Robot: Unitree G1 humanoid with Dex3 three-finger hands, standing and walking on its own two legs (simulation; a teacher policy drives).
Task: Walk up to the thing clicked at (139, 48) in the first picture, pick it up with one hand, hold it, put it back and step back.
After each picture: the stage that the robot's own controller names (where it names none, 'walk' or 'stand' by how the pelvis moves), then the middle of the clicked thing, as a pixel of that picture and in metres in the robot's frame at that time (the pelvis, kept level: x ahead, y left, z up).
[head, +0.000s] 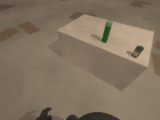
stand; (137, 51) +0.75 -0.46 -0.08
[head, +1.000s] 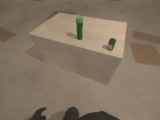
walk; (111, 44) +0.77 -0.14 -0.05
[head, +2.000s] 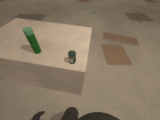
walk; (72, 57) +0.53 +0.21 -0.05
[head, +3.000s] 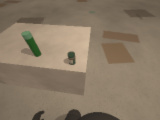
stand; (71, 58) +0.54 +0.20 -0.05
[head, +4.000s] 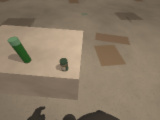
walk; (64, 64) +0.47 +0.23 -0.07
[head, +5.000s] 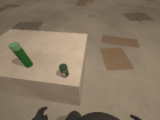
stand; (64, 70) +0.41 +0.25 -0.06
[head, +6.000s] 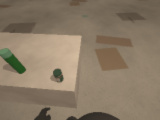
stand; (58, 75) +0.37 +0.27 -0.08
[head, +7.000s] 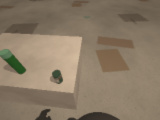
stand; (57, 77) +0.36 +0.28 -0.08
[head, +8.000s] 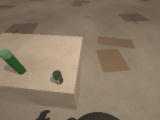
stand; (58, 77) +0.36 +0.28 -0.08
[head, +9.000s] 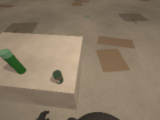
rise first; (58, 77) +0.36 +0.27 -0.08
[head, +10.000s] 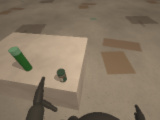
rise first; (62, 75) +0.37 +0.27 -0.08
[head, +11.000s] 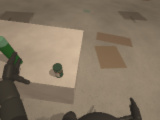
go down; (58, 70) +0.39 +0.24 -0.05
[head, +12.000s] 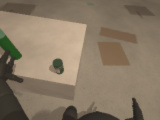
go down; (58, 66) +0.39 +0.25 -0.03
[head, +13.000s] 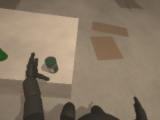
close in; (52, 65) +0.38 +0.25 +0.00
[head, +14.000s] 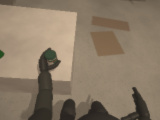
close; (52, 59) +0.42 +0.24 +0.02
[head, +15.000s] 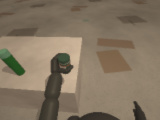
lift; (65, 64) +0.34 +0.17 +0.15
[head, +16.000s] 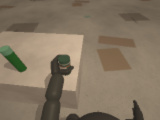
hold; (65, 65) +0.33 +0.18 +0.13
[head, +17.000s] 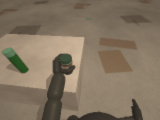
hold; (66, 64) +0.33 +0.17 +0.14
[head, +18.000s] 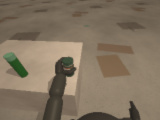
hold; (68, 67) +0.34 +0.16 +0.13
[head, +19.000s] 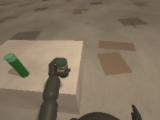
crouch; (62, 68) +0.33 +0.19 +0.13
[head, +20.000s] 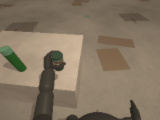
crouch; (58, 61) +0.37 +0.23 +0.12
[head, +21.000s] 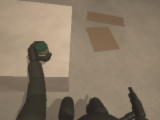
lower; (43, 52) +0.46 +0.28 +0.03
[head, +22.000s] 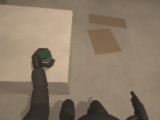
lower; (47, 59) +0.42 +0.26 +0.02
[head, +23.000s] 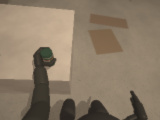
lower; (48, 57) +0.43 +0.26 +0.02
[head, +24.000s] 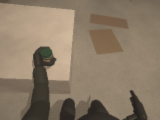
lower; (48, 57) +0.43 +0.26 +0.02
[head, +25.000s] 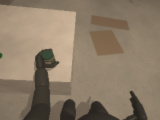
open; (49, 59) +0.42 +0.26 +0.02
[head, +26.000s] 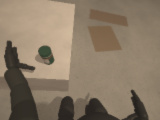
rise; (47, 55) +0.42 +0.26 +0.02
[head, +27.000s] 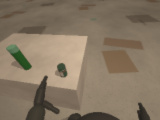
sink last; (62, 70) +0.41 +0.27 -0.03
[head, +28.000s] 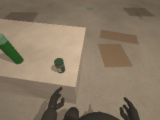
stand; (60, 65) +0.41 +0.26 -0.02
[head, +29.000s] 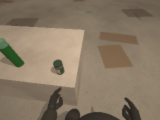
stand; (59, 67) +0.41 +0.27 -0.02
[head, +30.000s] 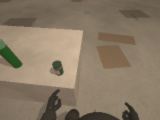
stand; (58, 68) +0.40 +0.26 -0.02
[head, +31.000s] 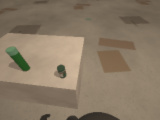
stand; (61, 71) +0.42 +0.26 -0.08
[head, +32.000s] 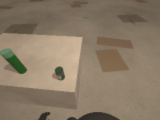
stand; (60, 73) +0.40 +0.27 -0.08
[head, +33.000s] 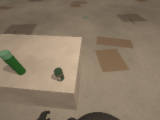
stand; (59, 74) +0.39 +0.27 -0.08
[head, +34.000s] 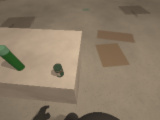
walk; (58, 70) +0.39 +0.27 -0.08
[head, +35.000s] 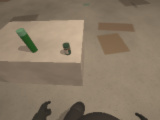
walk; (67, 49) +0.62 +0.28 -0.07
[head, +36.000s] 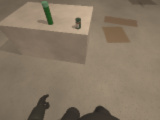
stand; (78, 23) +1.02 +0.24 -0.05
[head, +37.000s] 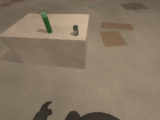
stand; (75, 30) +1.02 +0.24 -0.06
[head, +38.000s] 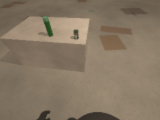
stand; (76, 34) +1.00 +0.24 -0.08
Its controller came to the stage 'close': yes
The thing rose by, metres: 0.23
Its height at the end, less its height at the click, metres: +0.00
